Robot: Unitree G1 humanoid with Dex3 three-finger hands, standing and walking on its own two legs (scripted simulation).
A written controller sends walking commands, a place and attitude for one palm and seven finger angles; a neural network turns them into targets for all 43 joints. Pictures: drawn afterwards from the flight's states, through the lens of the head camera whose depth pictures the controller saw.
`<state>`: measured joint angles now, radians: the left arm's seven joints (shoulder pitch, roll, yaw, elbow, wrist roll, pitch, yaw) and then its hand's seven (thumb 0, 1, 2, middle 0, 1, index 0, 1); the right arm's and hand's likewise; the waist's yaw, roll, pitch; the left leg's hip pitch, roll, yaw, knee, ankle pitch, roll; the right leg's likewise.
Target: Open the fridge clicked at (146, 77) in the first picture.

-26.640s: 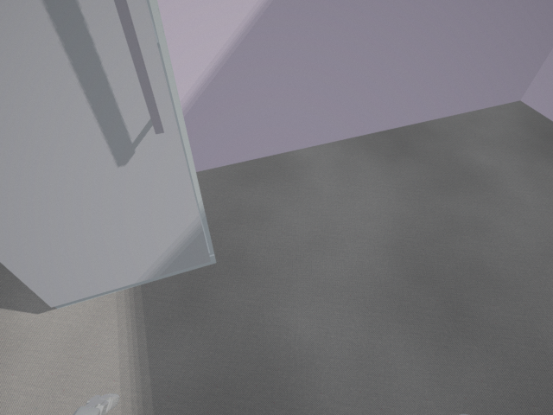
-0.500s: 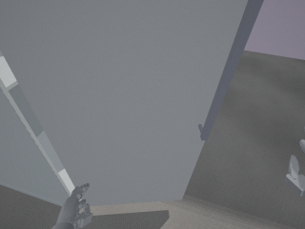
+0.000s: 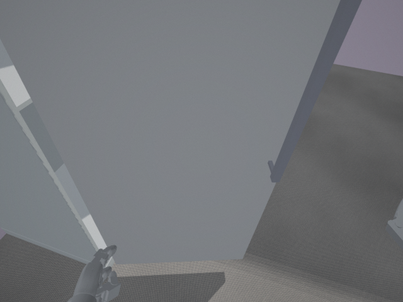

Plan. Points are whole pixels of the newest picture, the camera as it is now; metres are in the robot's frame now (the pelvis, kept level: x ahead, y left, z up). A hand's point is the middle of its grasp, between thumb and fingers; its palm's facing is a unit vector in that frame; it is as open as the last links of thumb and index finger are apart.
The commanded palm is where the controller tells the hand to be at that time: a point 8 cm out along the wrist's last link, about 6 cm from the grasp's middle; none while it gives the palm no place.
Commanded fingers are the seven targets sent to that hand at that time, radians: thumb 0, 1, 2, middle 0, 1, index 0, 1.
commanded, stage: step back with the hand held close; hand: right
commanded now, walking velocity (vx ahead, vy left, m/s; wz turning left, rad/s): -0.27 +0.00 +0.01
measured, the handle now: (301, 100) +0.44 -0.19 +0.22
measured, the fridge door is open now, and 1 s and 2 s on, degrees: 69 69 69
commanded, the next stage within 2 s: stop stepping back and stand still in 1.02 s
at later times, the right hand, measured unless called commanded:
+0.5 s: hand out of the picture +0.12 -0.31 +0.15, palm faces +0.46 +0.75 -0.47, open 7.4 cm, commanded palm +0.05 -0.34 +0.17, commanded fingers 0.00 -0.90 -0.90 0.20 0.30 0.20 0.30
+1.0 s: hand out of the picture +0.03 -0.31 +0.17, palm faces +0.44 +0.80 -0.40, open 7.4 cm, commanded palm -0.03 -0.35 +0.17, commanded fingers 0.00 -0.90 -0.90 0.20 0.30 0.20 0.30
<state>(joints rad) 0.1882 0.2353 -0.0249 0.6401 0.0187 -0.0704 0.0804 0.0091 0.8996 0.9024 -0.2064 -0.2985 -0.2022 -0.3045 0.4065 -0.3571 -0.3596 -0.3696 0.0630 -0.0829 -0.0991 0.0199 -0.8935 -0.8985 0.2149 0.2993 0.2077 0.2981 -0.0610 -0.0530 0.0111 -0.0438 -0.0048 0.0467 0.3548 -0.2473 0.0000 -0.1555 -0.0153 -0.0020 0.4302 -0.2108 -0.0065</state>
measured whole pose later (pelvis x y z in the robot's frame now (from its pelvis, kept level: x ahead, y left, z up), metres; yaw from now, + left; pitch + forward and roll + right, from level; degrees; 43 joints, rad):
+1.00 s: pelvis -0.17 -0.05 +0.00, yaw +0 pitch +3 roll +4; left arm 0.19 0.15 -0.02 0.61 0.02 -0.14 0.04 0.01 0.90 0.90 -0.21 -0.30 -0.20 -0.30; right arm 0.52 -0.42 -0.42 -0.55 0.06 -0.20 -0.15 0.02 -0.90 -0.90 0.21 0.30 0.21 0.30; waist -0.03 -0.01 -0.04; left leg -0.20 -0.05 0.03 0.56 -0.42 0.00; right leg -0.43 -0.05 -0.03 0.40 -0.03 -0.04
